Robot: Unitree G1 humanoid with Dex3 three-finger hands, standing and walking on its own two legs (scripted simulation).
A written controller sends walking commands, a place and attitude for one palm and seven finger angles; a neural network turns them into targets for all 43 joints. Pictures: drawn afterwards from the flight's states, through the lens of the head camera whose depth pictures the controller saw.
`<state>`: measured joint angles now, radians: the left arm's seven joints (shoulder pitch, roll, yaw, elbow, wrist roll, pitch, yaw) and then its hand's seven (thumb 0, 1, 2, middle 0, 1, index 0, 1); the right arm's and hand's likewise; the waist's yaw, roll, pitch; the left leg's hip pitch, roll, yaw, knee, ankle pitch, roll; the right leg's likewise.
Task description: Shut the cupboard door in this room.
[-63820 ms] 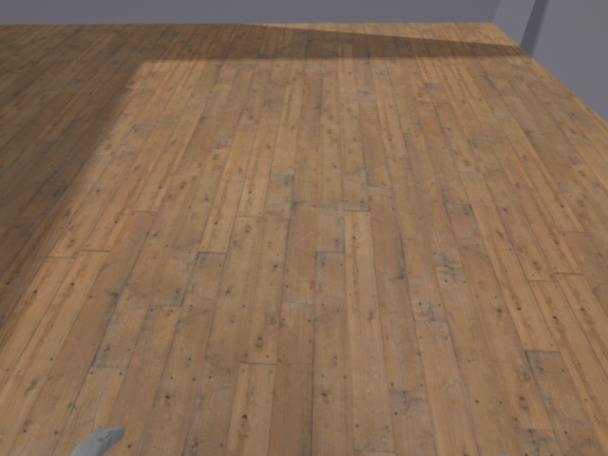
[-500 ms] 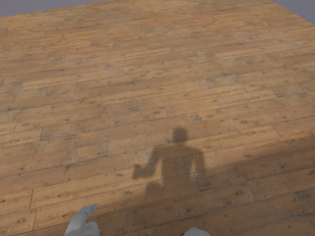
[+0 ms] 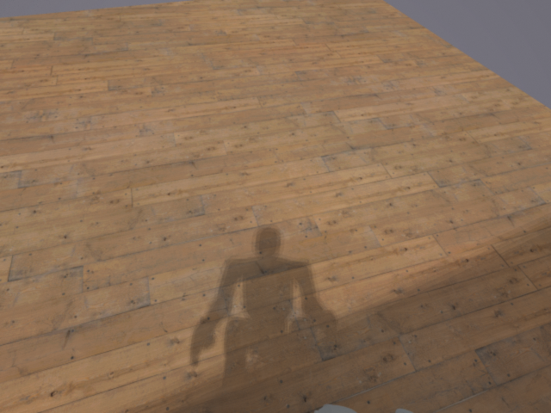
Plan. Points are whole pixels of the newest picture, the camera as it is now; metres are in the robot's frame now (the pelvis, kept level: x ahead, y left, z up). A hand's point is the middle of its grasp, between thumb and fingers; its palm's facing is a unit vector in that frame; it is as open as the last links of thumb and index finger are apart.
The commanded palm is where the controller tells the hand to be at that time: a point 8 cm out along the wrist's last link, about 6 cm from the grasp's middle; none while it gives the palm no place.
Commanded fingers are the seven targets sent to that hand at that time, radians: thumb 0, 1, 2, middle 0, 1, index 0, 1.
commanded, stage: turn to face it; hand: left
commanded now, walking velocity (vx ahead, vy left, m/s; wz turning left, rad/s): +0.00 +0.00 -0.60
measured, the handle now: out of the picture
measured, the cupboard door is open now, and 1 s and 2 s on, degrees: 50 50 50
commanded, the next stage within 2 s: none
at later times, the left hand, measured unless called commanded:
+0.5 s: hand (214, 391) +0.17 +0.11 -0.15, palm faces -0.29 -0.92 -0.27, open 7.4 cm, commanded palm none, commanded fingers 0.00 0.90 0.90 -0.20 -0.30 -0.20 -0.30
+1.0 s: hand (226, 340) +0.26 +0.11 -0.17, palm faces -0.53 -0.82 -0.22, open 7.4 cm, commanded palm none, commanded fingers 0.00 0.90 0.90 -0.20 -0.30 -0.20 -0.30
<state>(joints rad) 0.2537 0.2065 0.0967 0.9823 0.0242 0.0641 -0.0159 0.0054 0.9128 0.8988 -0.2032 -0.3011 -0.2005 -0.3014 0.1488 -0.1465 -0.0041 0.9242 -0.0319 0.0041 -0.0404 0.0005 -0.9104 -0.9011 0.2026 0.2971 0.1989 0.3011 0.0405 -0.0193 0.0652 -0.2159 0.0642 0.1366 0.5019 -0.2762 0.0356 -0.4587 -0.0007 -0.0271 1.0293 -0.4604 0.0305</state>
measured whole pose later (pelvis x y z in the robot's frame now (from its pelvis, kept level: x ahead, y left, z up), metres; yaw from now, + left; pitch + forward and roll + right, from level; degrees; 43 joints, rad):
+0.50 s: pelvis +0.02 -0.05 +0.00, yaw -17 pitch +1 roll +1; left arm 0.17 0.21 0.06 0.87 0.03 0.03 0.00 0.00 0.90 0.90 -0.20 -0.30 -0.20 -0.30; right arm 0.18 -0.26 -0.06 0.91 -0.02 0.06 -0.01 0.01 -0.91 -0.90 0.20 0.30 0.19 0.30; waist -0.02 0.02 0.10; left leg -0.50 0.08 0.02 1.09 -0.38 -0.08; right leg -0.29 0.02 0.00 0.51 -0.24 -0.04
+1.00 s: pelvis +0.06 -0.02 +0.00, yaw -35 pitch +1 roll -3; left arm 0.16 0.27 0.10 0.88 0.03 0.08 -0.04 0.01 0.91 0.90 -0.20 -0.30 -0.20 -0.30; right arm 0.21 -0.20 -0.02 0.88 -0.03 0.02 -0.03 0.00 -0.91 -0.90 0.20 0.30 0.20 0.30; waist 0.01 0.00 0.10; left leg -0.19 0.13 0.18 0.51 -0.32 0.00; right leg -0.44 -0.03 -0.04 0.93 -0.43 0.05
